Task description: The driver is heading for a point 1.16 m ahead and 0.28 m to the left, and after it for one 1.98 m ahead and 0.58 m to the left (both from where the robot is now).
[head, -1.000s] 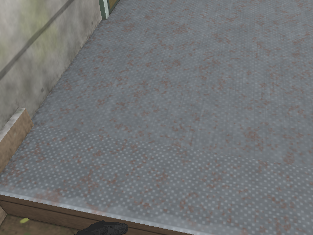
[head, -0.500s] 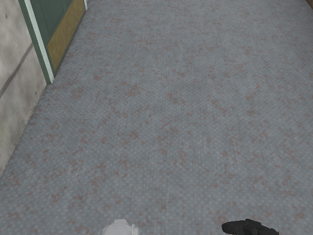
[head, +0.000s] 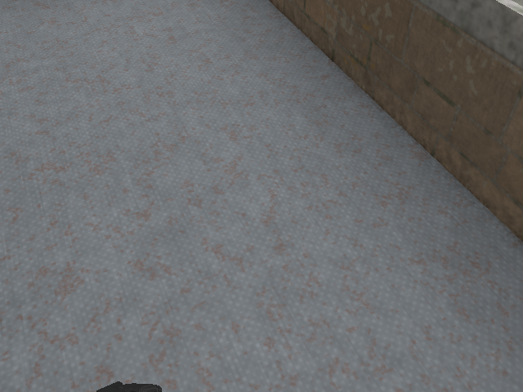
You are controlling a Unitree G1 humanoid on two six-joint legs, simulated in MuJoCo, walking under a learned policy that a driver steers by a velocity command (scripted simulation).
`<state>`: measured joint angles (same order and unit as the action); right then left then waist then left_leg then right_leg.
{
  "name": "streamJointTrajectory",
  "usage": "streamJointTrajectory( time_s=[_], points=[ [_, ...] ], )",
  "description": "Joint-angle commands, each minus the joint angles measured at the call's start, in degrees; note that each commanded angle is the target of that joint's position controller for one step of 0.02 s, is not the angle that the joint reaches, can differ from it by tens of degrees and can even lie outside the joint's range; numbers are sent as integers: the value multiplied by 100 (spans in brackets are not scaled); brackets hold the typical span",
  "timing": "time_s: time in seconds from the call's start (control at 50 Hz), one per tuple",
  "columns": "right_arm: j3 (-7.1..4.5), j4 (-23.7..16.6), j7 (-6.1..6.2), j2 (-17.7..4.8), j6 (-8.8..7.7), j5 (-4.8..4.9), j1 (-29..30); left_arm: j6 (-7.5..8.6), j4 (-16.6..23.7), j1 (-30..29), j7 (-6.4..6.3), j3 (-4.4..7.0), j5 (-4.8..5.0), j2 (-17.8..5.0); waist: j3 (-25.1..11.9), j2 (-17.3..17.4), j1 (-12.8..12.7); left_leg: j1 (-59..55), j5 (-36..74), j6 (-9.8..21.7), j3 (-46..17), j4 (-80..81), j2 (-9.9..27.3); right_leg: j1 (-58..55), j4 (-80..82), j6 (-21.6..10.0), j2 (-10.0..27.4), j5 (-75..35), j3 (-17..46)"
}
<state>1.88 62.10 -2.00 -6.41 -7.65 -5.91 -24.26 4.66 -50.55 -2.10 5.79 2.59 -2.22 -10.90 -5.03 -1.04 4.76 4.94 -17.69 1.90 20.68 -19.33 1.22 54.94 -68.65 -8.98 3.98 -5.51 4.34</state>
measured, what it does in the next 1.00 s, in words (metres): walks ahead, turning left: right foot, then left foot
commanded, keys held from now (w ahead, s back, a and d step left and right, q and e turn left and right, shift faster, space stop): w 0.20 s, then w+q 0.80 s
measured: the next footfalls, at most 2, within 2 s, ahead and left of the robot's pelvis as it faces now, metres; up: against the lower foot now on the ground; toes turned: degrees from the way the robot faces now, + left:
right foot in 0.24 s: +0.28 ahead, -0.16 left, +0.00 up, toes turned -5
left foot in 0.76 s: +0.61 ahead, +0.07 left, +0.00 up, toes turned +14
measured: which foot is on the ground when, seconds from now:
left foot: down 0.00-0.28, up 0.30-0.74, down 0.76-1.00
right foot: up 0.00-0.22, down 0.24-0.74, up 0.76-1.00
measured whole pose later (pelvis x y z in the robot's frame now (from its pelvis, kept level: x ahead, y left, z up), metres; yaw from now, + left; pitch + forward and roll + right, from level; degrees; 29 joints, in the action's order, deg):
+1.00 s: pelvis +0.57 +0.02 +0.00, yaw +20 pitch +4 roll +0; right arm -4.7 48.4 0.0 -12.5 -3.2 0.6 -17.2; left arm 6.9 -41.0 0.2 -2.1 4.3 -1.0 -13.8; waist 0.2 -0.8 2.8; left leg 16.9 -8.7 7.5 -3.1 -22.6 -8.4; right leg 41.3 -62.6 1.7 6.0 13.1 5.0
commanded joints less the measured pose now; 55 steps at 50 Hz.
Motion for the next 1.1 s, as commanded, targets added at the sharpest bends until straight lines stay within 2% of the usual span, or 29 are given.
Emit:
streamJointTrajectory(
  time_s=[0.02, 0.08, 0.18, 0.22, 0.24, 0.26, 0.28, 0.3, 0.32, 0.34, 0.4, 0.44, 0.48, 0.5, 0.52, 0.56, 0.62, 0.66, 0.7, 0.74, 0.76, 0.78, 0.8, 0.82, 0.86, 0.88, 0.94, 1.0, 1.1],
  points=[
    [-85, -181, -144, -449, -147, 112, -206, -155, 511, -831, -26, 21, -3, 2, 455, 540, -148, -374, 3153, 834, -640, 1156, 1394, -472, 1179, 225, 191, 52, -419],
    [-173, 0, -160, -599, -144, 263, -649, -223, 653, -1187, -69, 51, -36, 25, 669, 456, -61, -1492, 3877, 898, -738, 1118, 1555, -409, 2247, 376, 54, 777, -602],
    [-356, -41, -29, -608, 45, 261, -813, -170, 595, -1157, -196, 122, -120, -9, 689, 681, -307, -2448, 5125, 937, -634, 655, 1815, -994, 3179, 364, -263, 2062, -767],
    [-432, -16, 95, -757, 124, 224, -675, -85, 529, -747, -262, 156, 21, -49, 516, 706, -666, -1899, 6225, 792, -555, 20, 1794, -2375, 3850, 196, -531, 1045, -877],
    [-454, -59, 112, -849, 121, 203, -523, -24, 407, -183, -351, 246, 61, -296, 190, 841, -824, -1108, 6401, 607, -568, -458, 1558, -3677, 3684, 28, -655, 525, -873],
    [-349, -155, 125, -434, 34, 218, -1061, 35, 109, 912, -450, 257, 62, -429, -1011, 358, -826, 752, 5688, 237, -551, -1676, 1120, -6532, 2563, -401, -319, -444, -539],
    [-324, -222, 46, -595, -39, 258, -866, -10, -145, 2159, -550, 334, -44, -733, -1389, -58, -1339, 2296, 2840, -85, -738, -2952, 501, -8156, 3118, -913, 544, -1102, 684],
    [-333, -273, -149, -484, 37, 198, -608, -50, -644, 3373, -596, 410, -171, -951, -1781, -592, -1531, 3014, -1306, -247, -1488, -4759, -41, -8838, 4207, -1383, 1498, -1693, 2153],
    [-435, -531, -284, -496, 74, 269, 335, 18, -819, 3441, -710, 637, -202, -1267, -674, -128, -1625, 3803, -997, -27, -2372, -5703, 91, -7989, 4674, -904, 1316, -1440, 1939],
    [-463, -556, -277, -459, 41, 187, 571, 69, -843, 2939, -728, 658, -143, -1153, 25, -320, -1363, 3898, -543, 141, -2580, -6062, 353, -6873, 4754, -661, 1206, -1404, 1168],
    [-424, -577, -207, 51, 73, 243, 442, 35, -696, 1952, -604, 252, -59, 230, 187, -103, -489, 3112, 201, 490, -2703, -6047, 711, -4963, 5275, -501, 1197, -1500, 347],
    [-470, -597, -232, 67, 116, 353, 515, 89, -640, 1972, -595, 115, -129, 534, 280, 10, -347, 3447, 323, 514, -2677, -6091, 655, -4787, 5600, -517, 1228, -1439, 7],
    [-470, -697, -302, 68, 101, 325, 900, 181, -598, 2037, -614, 74, -177, 405, 489, -48, -308, 3792, 838, 506, -2666, -5576, 678, -4650, 5863, -477, 1142, -1469, -526],
    [-622, -1176, 133, -517, 280, 1215, 1511, 166, -530, 1646, -663, 120, 207, -177, 878, -3, -144, 4255, 600, 254, -2729, -5468, 698, -4462, 5911, -82, 1222, -1129, -429],
    [-579, -1314, 268, -552, 342, 1172, 1734, 177, -485, 1601, -707, 114, 223, -289, 900, 37, -140, 4329, 864, 186, -2740, -4982, 719, -4347, 5975, 31, 1188, -914, -558],
    [-557, -1475, 262, -556, 372, 842, 1920, 182, -504, 1778, -808, 131, 166, -517, 884, -33, -204, 3732, 1714, 152, -2316, -3706, 565, -4038, 6025, 221, 851, -773, -1082],
    [-539, -1710, 96, -545, 419, 804, 2614, 217, -610, 2321, -915, 215, 217, -801, 855, -209, -475, 3216, 2195, 308, -1806, -2498, 332, -4560, 6016, 368, 805, -1078, -1435],
    [-597, -1856, 12, -689, 466, 766, 2840, 179, -629, 2485, -942, 268, 264, -898, 755, -255, -468, 3116, 1863, 493, -1559, -2042, 71, -5395, 5519, 453, 944, -2464, -1577],
    [-686, -1914, -49, -883, 504, 713, 2622, 106, -541, 2371, -977, 349, 329, -1059, 540, -488, -251, 2822, 1228, 686, -1321, -1939, -203, -6028, 4711, 521, 1107, -4068, -1682],
    [-889, -1656, -62, -1308, 534, 718, 1409, 14, -362, 1944, -955, 409, 352, -1215, 2, -545, 404, 1354, 1253, 949, -1302, -1264, -484, -5935, 2978, 655, 971, -4347, -1756],
    [-1065, -1416, 20, -1712, 558, 663, 573, 30, -197, 1780, -935, 384, 283, -1113, -401, -168, 737, -268, 1535, 1147, -2060, -1221, -208, -4667, 1243, 819, 619, -2783, -1690],
    [-1117, -1406, 65, -2150, 541, 699, 560, 162, 60, 2291, -771, 116, 28, -95, -726, 1500, -12, -2201, 1666, 2119, -4774, -1164, 1135, -1870, -1102, 1111, -588, 3263, -1268],
    [-1016, -1519, 95, -2024, 489, 602, 300, 441, 296, 2079, -625, 106, 284, -300, -1664, 1429, 155, -2761, 475, 2616, -6779, 81, 1662, -1070, -2167, 1010, -841, 3698, 127],
    [-954, -1566, 154, -1659, 439, 561, 514, 570, 478, 1482, -589, 203, 496, -640, -1043, 1082, 214, -2360, 258, 2210, -6188, 300, 1497, -480, -2108, 851, -496, 3141, 277],
    [-819, -1799, 148, -1274, 357, 640, 1416, 564, 628, 1110, -692, 244, 307, -795, -273, -67, -304, -509, 1266, 1795, -4990, 390, 1137, -973, -1211, 826, -24, 2366, 142],
    [-777, -1861, 153, -1192, 326, 618, 1588, 463, 720, 1168, -724, 297, 230, -855, -229, -130, -526, 172, 1685, 1732, -4649, 425, 988, -1440, -925, 878, 132, 2258, 181],
    [-794, -1927, 186, -1341, 296, 645, 1468, 223, 987, 1022, -792, 306, 147, -697, 76, -85, -728, 1143, 1981, 1609, -4164, 514, 684, -1628, -7, 1027, 269, 2205, 34],
    [-877, -2001, 290, -1547, 315, 678, 1105, 182, 1293, 299, -827, 224, 62, -544, 126, 114, -506, 1445, 2211, 1411, -3766, 490, 378, -1727, 1391, 1188, 120, 1211, -121],
    [-911, -2075, 318, -1490, 415, 756, 608, 225, 1571, -601, -732, 175, 226, -528, 119, 579, -48, 1058, 1623, 1137, -3888, 121, 220, -2155, 3290, 1235, -347, 297, -115]
  ],
)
